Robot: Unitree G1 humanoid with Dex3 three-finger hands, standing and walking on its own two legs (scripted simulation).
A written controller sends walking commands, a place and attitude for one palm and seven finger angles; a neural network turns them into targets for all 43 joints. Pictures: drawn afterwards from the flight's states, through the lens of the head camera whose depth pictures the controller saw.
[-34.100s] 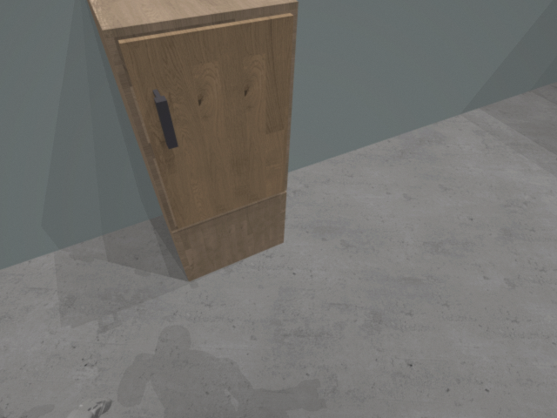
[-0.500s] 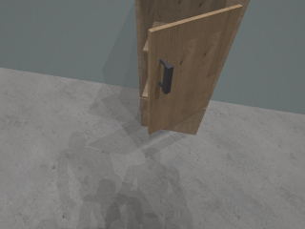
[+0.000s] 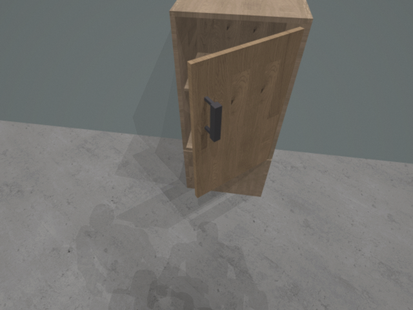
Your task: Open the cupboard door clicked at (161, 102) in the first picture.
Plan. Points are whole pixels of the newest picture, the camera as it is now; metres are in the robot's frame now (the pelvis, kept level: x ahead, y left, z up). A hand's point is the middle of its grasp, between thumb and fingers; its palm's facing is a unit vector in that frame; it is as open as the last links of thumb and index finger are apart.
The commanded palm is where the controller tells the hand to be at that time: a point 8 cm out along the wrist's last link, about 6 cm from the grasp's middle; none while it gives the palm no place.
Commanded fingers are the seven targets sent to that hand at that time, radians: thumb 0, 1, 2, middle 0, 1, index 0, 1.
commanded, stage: let the arm hang, fingers relaxed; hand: left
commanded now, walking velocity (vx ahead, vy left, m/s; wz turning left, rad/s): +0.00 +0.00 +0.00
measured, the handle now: (211, 118) +0.61 +0.02 +0.01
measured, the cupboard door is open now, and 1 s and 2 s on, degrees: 42 42 42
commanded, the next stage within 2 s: look to check the result in 0.08 s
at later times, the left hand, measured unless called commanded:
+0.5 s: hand out of the picture +0.06 +0.21 -0.16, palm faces +0.00 -0.96 -0.28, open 7.4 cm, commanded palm none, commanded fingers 0.00 0.90 0.90 -0.20 -0.30 -0.20 -0.30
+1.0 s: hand out of the picture +0.08 +0.20 -0.17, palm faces -0.06 -0.97 -0.25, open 7.4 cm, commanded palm none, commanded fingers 0.00 0.90 0.90 -0.20 -0.30 -0.20 -0.30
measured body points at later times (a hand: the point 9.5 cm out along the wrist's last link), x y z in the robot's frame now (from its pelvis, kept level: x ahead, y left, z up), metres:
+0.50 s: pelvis +0.02 -0.01 +0.00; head +0.04 -0.02 +0.45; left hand +0.06 +0.26 -0.14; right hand +0.05 -0.26 -0.15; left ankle +0.04 +0.11 -0.74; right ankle +0.02 -0.12 -0.74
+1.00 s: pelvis +0.03 -0.01 +0.00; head +0.06 -0.01 +0.44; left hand +0.08 +0.25 -0.15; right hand +0.07 -0.26 -0.16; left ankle +0.04 +0.11 -0.74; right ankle +0.02 -0.12 -0.74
